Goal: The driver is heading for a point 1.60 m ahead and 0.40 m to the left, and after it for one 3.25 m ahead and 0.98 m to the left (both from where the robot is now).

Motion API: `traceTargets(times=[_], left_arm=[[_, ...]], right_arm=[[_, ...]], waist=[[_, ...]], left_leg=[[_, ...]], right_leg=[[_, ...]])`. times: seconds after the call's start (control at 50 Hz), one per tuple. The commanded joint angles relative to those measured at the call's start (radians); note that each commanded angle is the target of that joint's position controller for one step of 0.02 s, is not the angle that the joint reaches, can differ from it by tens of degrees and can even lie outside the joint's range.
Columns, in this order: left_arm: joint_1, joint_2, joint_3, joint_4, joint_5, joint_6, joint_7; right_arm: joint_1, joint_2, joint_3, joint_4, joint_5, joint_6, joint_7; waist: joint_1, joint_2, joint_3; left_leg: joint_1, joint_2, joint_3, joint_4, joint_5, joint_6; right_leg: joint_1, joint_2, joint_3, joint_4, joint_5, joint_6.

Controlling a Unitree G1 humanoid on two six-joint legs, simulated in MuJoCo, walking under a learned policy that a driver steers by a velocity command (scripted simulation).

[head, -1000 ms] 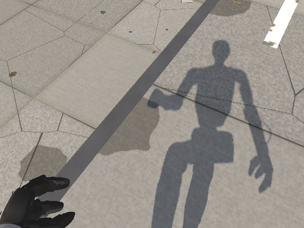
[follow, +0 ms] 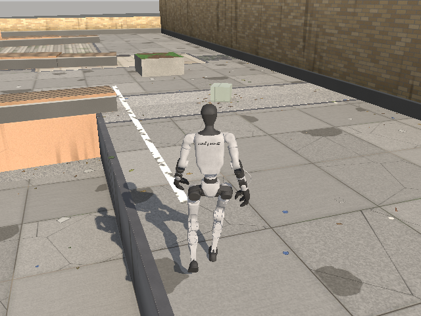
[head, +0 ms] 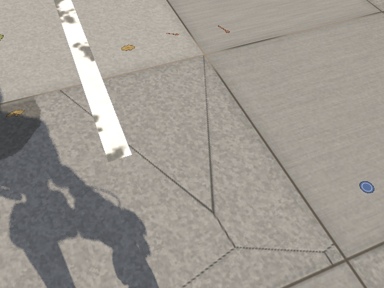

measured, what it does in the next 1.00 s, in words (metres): walks ahead, turning left: left foot, then right foot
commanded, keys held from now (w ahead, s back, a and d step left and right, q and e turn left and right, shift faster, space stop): w+shift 0.28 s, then w+q+shift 0.72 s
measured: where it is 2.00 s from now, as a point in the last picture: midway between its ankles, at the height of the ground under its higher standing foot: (62, 50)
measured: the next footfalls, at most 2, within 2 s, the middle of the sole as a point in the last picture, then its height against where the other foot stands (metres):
left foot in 0.38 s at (151, 255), level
right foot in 0.78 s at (197, 156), level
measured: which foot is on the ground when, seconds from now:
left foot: up 0.00-0.36, down 0.38-0.78, up 0.80-1.00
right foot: down 0.00-0.36, up 0.38-0.76, down 0.78-1.00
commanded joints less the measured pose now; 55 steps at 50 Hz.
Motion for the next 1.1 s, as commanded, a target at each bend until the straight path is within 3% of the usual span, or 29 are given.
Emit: traceTargets(times=[0.02,0.08,0.16,0.22,0.28,0.34,0.36,0.38,0.4,0.42,0.44,0.46,0.48,0.5,0.54,0.58,0.62,0.7,0.74,0.76,0.78,0.8,0.82,0.84,0.86,0.88,0.94,1.04,1.1], left_arm=[[0.226,0.198,0.083,0.017,-0.004,-0.020,0.034],[0.185,0.090,0.043,0.043,-0.017,-0.067,0.042],[0.227,0.087,0.039,0.069,-0.031,-0.102,0.019],[0.290,0.119,0.041,0.095,-0.054,-0.126,0.010],[0.334,0.155,0.041,0.135,-0.044,-0.125,0.017],[0.332,0.216,0.052,0.154,0.002,-0.097,0.043],[0.284,0.222,0.054,0.147,0.014,-0.080,0.053],[0.238,0.187,0.044,0.123,0.020,-0.078,0.057],[0.334,0.033,0.009,0.068,-0.021,-0.094,0.028],[0.260,0.084,0.005,0.051,-0.005,-0.117,0.025],[0.169,0.078,-0.003,0.014,-0.009,-0.128,0.026],[0.118,0.088,-0.009,-0.002,0.005,-0.134,0.025],[0.082,0.073,-0.014,-0.023,0.019,-0.126,0.020],[0.080,0.062,-0.020,-0.046,0.035,-0.109,0.015],[0.067,0.050,-0.029,-0.074,0.046,-0.075,0.008],[-0.064,0.045,-0.044,-0.138,0.031,-0.073,-0.003],[-0.151,0.028,-0.057,-0.163,0.008,-0.078,-0.017],[-0.170,0.071,-0.038,-0.149,-0.005,-0.079,-0.004],[-0.063,0.123,-0.011,-0.117,-0.003,-0.086,0.016],[0.093,0.153,0.009,-0.076,0.001,-0.090,0.031],[0.298,0.210,0.035,-0.045,0.018,-0.094,0.053],[0.405,0.292,0.057,-0.032,0.059,-0.094,0.065],[0.320,0.319,0.069,-0.034,0.040,-0.083,0.056],[0.209,0.196,0.051,-0.053,0.033,-0.079,0.052],[0.170,0.123,0.035,-0.044,0.025,-0.079,0.047],[0.170,0.098,0.028,-0.024,0.030,-0.080,0.045],[0.238,0.048,0.016,0.062,0.000,-0.105,0.036],[0.197,0.063,0.020,0.101,-0.009,-0.128,0.030],[0.240,0.120,0.030,0.124,-0.007,-0.128,0.036]], right_arm=[[-0.126,-0.151,-0.024,-0.160,0.005,-0.050,0.002],[-0.084,-0.111,-0.015,-0.131,-0.033,-0.002,0.025],[-0.321,-0.082,0.003,-0.209,-0.015,0.001,0.041],[-0.414,-0.066,0.009,-0.225,0.001,-0.012,0.055],[-0.440,-0.099,-0.004,-0.231,-0.001,-0.017,0.046],[-0.216,-0.178,-0.040,-0.167,0.003,-0.011,0.023],[-0.002,-0.202,-0.058,-0.098,0.002,-0.006,0.011],[0.196,-0.260,-0.084,-0.053,-0.006,0.003,-0.004],[0.192,-0.373,-0.122,-0.041,-0.024,0.003,-0.004],[0.117,-0.295,-0.114,-0.052,0.003,0.010,0.016],[0.028,-0.270,-0.110,-0.058,0.001,0.002,0.019],[0.007,-0.215,-0.099,-0.043,0.009,0.000,0.024],[0.004,-0.180,-0.088,-0.025,0.008,-0.004,0.021],[-0.006,-0.152,-0.076,-0.008,0.008,-0.008,0.016],[-0.009,-0.177,-0.081,-0.006,0.013,-0.025,0.015],[-0.040,-0.200,-0.089,-0.024,0.012,-0.037,0.013],[-0.058,-0.217,-0.101,-0.036,0.023,-0.044,0.014],[0.008,-0.261,-0.123,-0.033,0.039,-0.046,0.023],[0.021,-0.286,-0.129,-0.032,0.028,-0.037,0.013],[0.001,-0.304,-0.132,-0.034,0.022,-0.035,0.015],[-0.033,-0.255,-0.118,-0.053,0.018,-0.043,0.016],[-0.007,-0.085,-0.076,-0.101,0.038,-0.049,0.010],[0.052,-0.104,-0.061,-0.144,0.055,-0.040,0.009],[-0.046,-0.162,-0.068,-0.117,0.030,-0.021,0.003],[-0.115,-0.168,-0.068,-0.119,0.012,-0.013,0.014],[-0.156,-0.162,-0.069,-0.119,0.005,-0.002,0.029],[-0.225,-0.101,-0.052,-0.169,-0.009,0.040,0.060],[-0.397,-0.103,-0.026,-0.262,-0.008,0.052,0.089],[-0.484,-0.100,-0.011,-0.284,-0.006,0.049,0.105]], waist=[[0.100,0.135,-0.090],[0.011,0.100,-0.020],[0.061,0.061,0.095],[0.105,0.049,0.079],[0.103,0.037,0.047],[-0.014,-0.069,-0.140],[-0.125,-0.070,-0.225],[-0.214,-0.041,-0.304],[-0.084,0.310,-0.377],[-0.097,0.195,-0.391],[-0.052,0.121,-0.217],[-0.026,0.000,-0.143],[0.014,-0.020,-0.075],[0.062,0.000,-0.034],[0.095,0.043,0.003],[0.085,0.064,0.062],[0.064,0.075,0.066],[0.013,0.095,-0.008],[0.063,0.085,-0.106],[0.153,0.057,-0.201],[0.250,0.023,-0.314],[0.235,-0.234,-0.433],[0.142,-0.393,-0.481],[0.143,-0.189,-0.297],[0.142,-0.075,-0.180],[0.131,-0.029,-0.128],[0.086,-0.082,-0.053],[0.041,-0.037,0.024],[0.046,-0.006,0.070]], left_leg=[[-0.630,0.034,-0.098,0.146,0.064,0.022],[-0.493,0.085,-0.121,-0.041,0.021,-0.009],[-0.527,0.100,-0.066,-0.415,0.271,-0.021],[-0.359,0.036,-0.006,-0.633,0.521,0.028],[-0.360,-0.032,0.022,-0.731,0.500,0.078],[-0.162,-0.152,0.064,-0.704,0.252,0.140],[0.042,-0.166,0.068,-0.733,0.203,0.161],[0.297,-0.063,-0.053,-0.683,0.050,0.200],[0.589,0.224,-0.666,-0.766,-0.125,0.392],[0.590,0.235,-0.972,-0.969,-0.134,0.408],[0.444,0.220,-0.816,-0.989,-0.068,0.382],[0.280,0.184,-0.715,-1.006,0.006,0.347],[0.137,0.130,-0.628,-1.028,0.049,0.323],[0.020,0.086,-0.569,-1.052,0.058,0.311],[-0.108,0.045,-0.509,-1.107,0.035,0.320],[-0.261,-0.001,-0.443,-1.183,0.082,0.318],[-0.366,-0.063,-0.369,-1.205,0.182,0.267],[-0.154,-0.021,-0.409,-1.123,0.423,0.203],[-0.037,-0.021,-0.406,-0.900,0.660,0.164],[-0.066,-0.061,-0.375,-0.678,0.705,0.140],[-0.219,-0.103,-0.340,-0.377,0.552,0.123],[-0.491,-0.200,-0.250,-0.041,-0.131,0.118],[-0.640,-0.167,-0.206,0.132,-0.134,0.127],[-0.705,-0.088,-0.175,0.155,-0.022,0.129],[-0.694,-0.053,-0.156,0.097,0.044,0.119],[-0.664,-0.027,-0.154,0.061,0.061,0.107],[-0.676,0.021,-0.142,0.018,0.065,0.091],[-0.643,0.007,-0.051,-0.218,0.288,0.097],[-0.476,-0.053,0.078,-0.471,0.351,0.146]], right_leg=[[0.555,-0.350,0.624,-0.468,-0.069,-0.152],[0.294,-0.242,0.449,-0.525,-0.043,-0.122],[0.200,-0.187,0.305,-0.655,0.103,-0.096],[0.226,-0.196,0.241,-0.731,0.353,-0.053],[0.472,-0.228,0.193,-0.655,0.754,-0.011],[0.643,-0.272,0.116,-0.285,1.280,0.040],[0.572,-0.262,0.071,-0.021,1.258,0.052],[0.354,-0.221,0.045,0.340,1.003,0.059],[-0.123,-0.027,0.071,0.803,0.059,0.132],[-0.285,-0.017,0.190,0.867,-0.123,0.114],[-0.348,-0.102,0.230,0.813,-0.032,0.114],[-0.298,-0.146,0.216,0.716,-0.010,0.115],[-0.255,-0.172,0.210,0.647,-0.032,0.122],[-0.214,-0.184,0.206,0.593,-0.061,0.140],[-0.196,-0.211,0.184,0.469,-0.129,0.176],[-0.139,-0.221,0.137,0.246,0.007,0.209],[0.050,-0.192,0.105,-0.005,0.220,0.227],[0.169,-0.150,0.116,-0.169,0.352,0.215],[0.290,-0.110,0.116,-0.206,0.191,0.196],[0.466,-0.110,0.101,-0.200,0.118,0.185],[0.703,-0.243,0.214,-0.167,-0.069,0.160],[0.922,-0.536,0.639,-0.292,-0.481,0.117],[0.899,-0.622,1.041,-0.479,-0.603,0.040],[0.761,-0.558,0.870,-0.478,-0.617,0.044],[0.631,-0.506,0.666,-0.458,-0.401,0.056],[0.550,-0.462,0.527,-0.460,-0.208,0.073],[0.467,-0.414,0.282,-0.482,0.128,0.105],[0.391,-0.335,-0.032,-0.580,0.394,0.140],[0.390,-0.315,-0.152,-0.592,0.697,0.167]])
Velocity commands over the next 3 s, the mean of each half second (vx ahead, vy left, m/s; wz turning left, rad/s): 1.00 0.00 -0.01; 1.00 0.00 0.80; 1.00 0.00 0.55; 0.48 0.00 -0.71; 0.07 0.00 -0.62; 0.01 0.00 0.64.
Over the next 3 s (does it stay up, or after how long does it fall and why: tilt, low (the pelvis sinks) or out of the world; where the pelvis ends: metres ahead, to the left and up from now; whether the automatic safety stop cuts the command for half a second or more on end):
stays up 1.72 0.59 0.03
